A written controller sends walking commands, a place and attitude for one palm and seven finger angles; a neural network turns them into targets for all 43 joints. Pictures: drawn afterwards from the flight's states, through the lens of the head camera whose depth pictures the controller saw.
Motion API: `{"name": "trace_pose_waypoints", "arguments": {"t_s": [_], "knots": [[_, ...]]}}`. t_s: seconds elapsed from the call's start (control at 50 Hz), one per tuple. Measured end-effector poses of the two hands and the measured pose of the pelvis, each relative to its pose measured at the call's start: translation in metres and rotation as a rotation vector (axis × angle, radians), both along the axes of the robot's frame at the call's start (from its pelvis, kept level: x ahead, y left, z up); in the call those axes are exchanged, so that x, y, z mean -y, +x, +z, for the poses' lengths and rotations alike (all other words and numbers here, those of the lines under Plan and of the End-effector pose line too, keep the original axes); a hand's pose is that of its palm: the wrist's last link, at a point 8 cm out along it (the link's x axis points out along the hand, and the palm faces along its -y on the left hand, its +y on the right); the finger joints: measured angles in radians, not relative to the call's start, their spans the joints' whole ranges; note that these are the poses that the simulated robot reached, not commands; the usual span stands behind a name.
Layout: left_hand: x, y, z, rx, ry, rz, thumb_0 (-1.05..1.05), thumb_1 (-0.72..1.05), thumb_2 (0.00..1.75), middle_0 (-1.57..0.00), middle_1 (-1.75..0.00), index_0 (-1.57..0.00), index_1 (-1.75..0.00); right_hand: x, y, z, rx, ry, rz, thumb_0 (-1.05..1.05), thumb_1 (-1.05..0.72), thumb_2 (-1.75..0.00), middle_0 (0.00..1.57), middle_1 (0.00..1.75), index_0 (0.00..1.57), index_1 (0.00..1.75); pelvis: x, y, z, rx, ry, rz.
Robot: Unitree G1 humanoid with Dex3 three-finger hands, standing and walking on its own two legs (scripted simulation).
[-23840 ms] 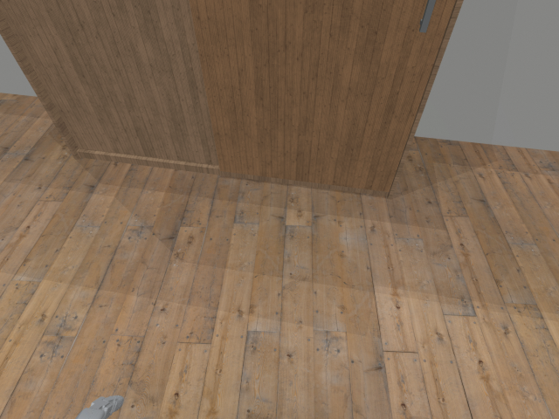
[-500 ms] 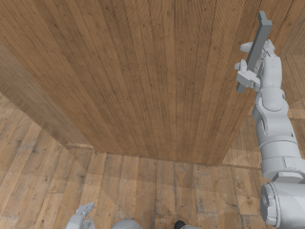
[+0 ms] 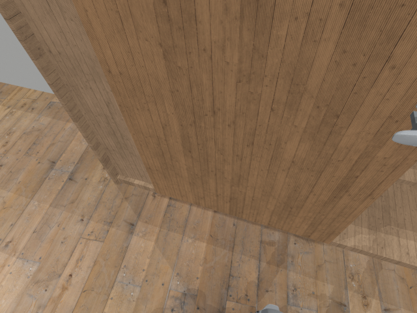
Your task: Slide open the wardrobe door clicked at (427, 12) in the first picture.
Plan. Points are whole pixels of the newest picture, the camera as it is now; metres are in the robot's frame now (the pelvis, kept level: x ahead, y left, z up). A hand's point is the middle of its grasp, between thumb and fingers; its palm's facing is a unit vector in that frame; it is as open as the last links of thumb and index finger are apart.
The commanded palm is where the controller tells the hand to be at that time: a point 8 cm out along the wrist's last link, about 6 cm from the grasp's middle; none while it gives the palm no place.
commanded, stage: loosen the grip on the handle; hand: right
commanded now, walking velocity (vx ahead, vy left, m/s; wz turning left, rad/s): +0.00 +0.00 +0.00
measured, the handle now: out of the picture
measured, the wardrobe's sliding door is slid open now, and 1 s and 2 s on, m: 0.58 0.58 0.58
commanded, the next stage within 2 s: slip the hand off the handle in 0.10 s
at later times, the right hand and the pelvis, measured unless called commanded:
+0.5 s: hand out of the picture +0.44 -0.37 +0.15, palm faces +0.29 +0.96 -0.05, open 14.7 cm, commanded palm +0.41 -0.40 +0.16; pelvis +0.03 -0.02 +0.01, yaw +0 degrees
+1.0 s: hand out of the picture +0.40 -0.38 +0.15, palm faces +0.25 +0.97 -0.04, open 14.7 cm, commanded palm +0.36 -0.41 +0.16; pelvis +0.01 -0.06 +0.00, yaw -1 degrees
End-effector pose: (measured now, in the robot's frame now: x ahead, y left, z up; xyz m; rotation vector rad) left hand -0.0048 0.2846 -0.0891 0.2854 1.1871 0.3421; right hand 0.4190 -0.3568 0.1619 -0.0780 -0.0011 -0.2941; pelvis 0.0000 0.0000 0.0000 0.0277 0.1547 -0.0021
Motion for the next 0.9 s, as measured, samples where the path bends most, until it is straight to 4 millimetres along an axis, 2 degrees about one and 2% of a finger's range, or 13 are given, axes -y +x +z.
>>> {"name": "trace_pose_waypoints", "arguments": {"t_s": [0.08, 0.16, 0.28, 0.44, 0.52, 0.58, 0.64, 0.72, 0.84, 0.9], "knots": [[-0.004, -0.015, 0.0, -0.051, -0.002, 0.045, 0.01, 0.91, 0.9, -0.2, -0.3, -0.2, -0.3, -0.001, 0.003, -0.001, -0.007, 0.007, 0.006, -0.01, 0.5, -0.22, 0.31, 1.24, 0.3, 1.23, -0.006, 0.008, 0.002, -0.007, -0.004, 0.006], [-0.003, -0.006, 0.0, -0.037, -0.007, 0.056, 0.01, 0.91, 0.9, -0.2, -0.3, -0.2, -0.3, 0.001, 0.006, -0.002, -0.014, 0.024, 0.01, -0.01, 0.53, -0.21, 0.28, 1.2, 0.28, 1.19, -0.007, 0.015, 0.004, -0.013, -0.007, 0.012], [0.004, 0.04, 0.002, 0.06, -0.014, 0.017, 0.01, 0.91, 0.9, -0.2, -0.3, -0.21, -0.3, 0.012, 0.005, -0.005, -0.008, 0.038, 0.004, -0.01, 0.54, -0.2, 0.26, 1.17, 0.26, 1.16, -0.002, 0.025, 0.005, -0.02, -0.009, 0.017], [0.025, 0.11, 0.014, 0.205, -0.011, -0.074, 0.01, 0.91, 0.9, -0.2, -0.3, -0.21, -0.3, 0.044, -0.012, -0.006, 0.01, 0.027, -0.009, -0.01, 0.55, -0.2, 0.25, 1.16, 0.25, 1.15, 0.015, 0.033, 0.005, -0.015, 0.0, 0.006], [0.04, 0.135, 0.018, 0.246, -0.007, -0.124, 0.01, 0.9, 0.9, -0.2, -0.3, -0.21, -0.3, 0.057, -0.021, -0.007, 0.014, 0.03, 0.003, -0.01, 0.55, -0.2, 0.25, 1.16, 0.25, 1.15, 0.025, 0.033, 0.005, -0.008, 0.009, -0.011], [0.051, 0.145, 0.021, 0.262, -0.006, -0.157, 0.0, 0.9, 0.9, -0.2, -0.3, -0.21, -0.3, 0.064, -0.024, -0.008, 0.01, 0.028, 0.01, -0.01, 0.55, -0.2, 0.25, 1.16, 0.25, 1.15, 0.033, 0.031, 0.005, -0.004, 0.015, -0.024], [0.063, 0.149, 0.021, 0.271, -0.009, -0.179, 0.0, 0.9, 0.9, -0.21, -0.3, -0.21, -0.3, 0.066, -0.025, -0.007, 0.021, 0.022, 0.018, -0.01, 0.55, -0.2, 0.25, 1.16, 0.25, 1.15, 0.039, 0.029, 0.004, 0.0, 0.021, -0.03], [0.076, 0.145, 0.02, 0.275, -0.018, -0.188, 0.0, 0.9, 0.9, -0.21, -0.3, -0.21, -0.3, 0.067, -0.024, -0.007, 0.027, 0.027, 0.027, -0.01, 0.55, -0.2, 0.25, 1.16, 0.25, 1.15, 0.047, 0.024, 0.004, 0.005, 0.025, -0.032], [0.087, 0.12, 0.016, 0.256, -0.028, -0.161, 0.01, 0.9, 0.9, -0.21, -0.3, -0.21, -0.3, 0.079, -0.026, -0.008, 0.008, 0.022, 0.008, -0.01, 0.55, -0.2, 0.25, 1.16, 0.25, 1.15, 0.054, 0.017, 0.003, 0.007, 0.03, -0.022], [0.088, 0.104, 0.014, 0.237, -0.032, -0.14, 0.01, 0.9, 0.9, -0.21, -0.3, -0.21, -0.3, 0.078, -0.033, -0.004, 0.029, -0.006, 0.025, -0.01, 0.55, -0.2, 0.25, 1.15, 0.25, 1.15, 0.057, 0.014, 0.003, 0.013, 0.032, -0.016]]}}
